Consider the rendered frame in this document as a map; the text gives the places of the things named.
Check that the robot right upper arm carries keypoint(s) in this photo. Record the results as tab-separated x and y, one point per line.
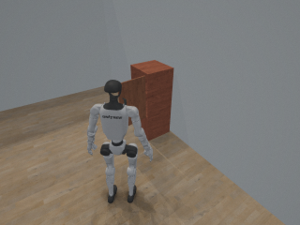
133	113

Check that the right robot hand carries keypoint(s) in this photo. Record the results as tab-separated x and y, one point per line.
149	153

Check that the robot left upper arm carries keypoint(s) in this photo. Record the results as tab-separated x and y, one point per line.
93	118

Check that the robot right shin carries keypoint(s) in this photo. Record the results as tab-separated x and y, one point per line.
131	182

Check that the robot left forearm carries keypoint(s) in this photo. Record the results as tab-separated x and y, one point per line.
90	137

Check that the cupboard door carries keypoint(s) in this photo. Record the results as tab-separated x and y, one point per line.
134	92

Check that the robot right forearm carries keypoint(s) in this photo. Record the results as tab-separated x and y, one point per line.
145	143

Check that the left robot hand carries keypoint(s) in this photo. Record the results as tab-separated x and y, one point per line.
90	147

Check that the robot torso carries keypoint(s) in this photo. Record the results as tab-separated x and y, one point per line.
115	127

